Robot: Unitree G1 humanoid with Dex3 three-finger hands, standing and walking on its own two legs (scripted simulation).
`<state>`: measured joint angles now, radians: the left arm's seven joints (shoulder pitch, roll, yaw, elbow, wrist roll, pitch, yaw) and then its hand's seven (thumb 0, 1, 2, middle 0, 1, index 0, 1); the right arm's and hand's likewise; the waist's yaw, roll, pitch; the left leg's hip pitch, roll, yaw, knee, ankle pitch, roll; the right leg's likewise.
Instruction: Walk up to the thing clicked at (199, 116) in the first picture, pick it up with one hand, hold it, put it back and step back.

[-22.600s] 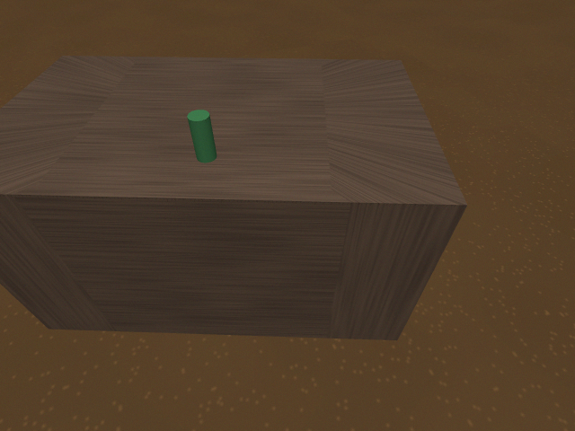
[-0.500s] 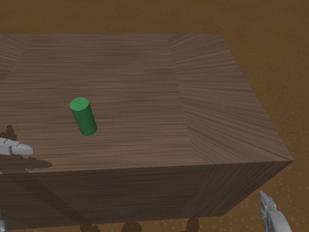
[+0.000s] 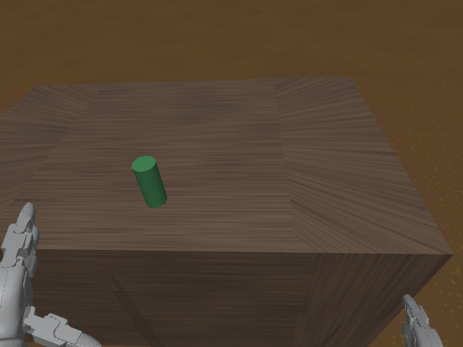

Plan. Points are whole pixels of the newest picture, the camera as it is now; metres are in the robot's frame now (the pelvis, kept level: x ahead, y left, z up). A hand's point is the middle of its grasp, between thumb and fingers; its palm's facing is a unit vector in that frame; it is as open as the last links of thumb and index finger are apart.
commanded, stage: sink last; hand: left
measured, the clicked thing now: (150, 182) +0.48 +0.24 +0.01
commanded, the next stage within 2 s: home in 0.24 s
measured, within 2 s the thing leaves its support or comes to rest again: neither
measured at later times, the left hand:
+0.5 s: hand (27, 302) +0.17 +0.30 +0.10, palm faces +0.46 -0.78 -0.42, open 17.4 cm
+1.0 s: hand (154, 344) +0.18 +0.17 -0.08, palm faces +0.09 -0.99 -0.14, open 17.4 cm
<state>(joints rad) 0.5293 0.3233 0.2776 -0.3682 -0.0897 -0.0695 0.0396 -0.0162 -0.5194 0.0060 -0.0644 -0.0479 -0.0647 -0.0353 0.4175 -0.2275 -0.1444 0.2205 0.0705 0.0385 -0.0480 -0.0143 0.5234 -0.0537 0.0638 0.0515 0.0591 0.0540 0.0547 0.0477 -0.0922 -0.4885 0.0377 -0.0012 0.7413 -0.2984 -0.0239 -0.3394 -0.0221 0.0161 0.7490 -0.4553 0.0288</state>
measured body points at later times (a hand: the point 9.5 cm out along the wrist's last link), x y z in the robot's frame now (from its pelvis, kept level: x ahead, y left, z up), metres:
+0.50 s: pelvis -0.01 -0.01 +0.00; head -0.01 -0.01 +0.45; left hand +0.14 +0.34 +0.12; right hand +0.14 -0.27 -0.04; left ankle +0.05 +0.14 -0.71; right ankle -0.04 -0.14 -0.71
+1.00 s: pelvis +0.00 +0.00 +0.00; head +0.03 +0.02 +0.45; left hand +0.17 +0.22 -0.06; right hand +0.17 -0.22 -0.06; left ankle +0.05 +0.14 -0.71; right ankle -0.04 -0.14 -0.71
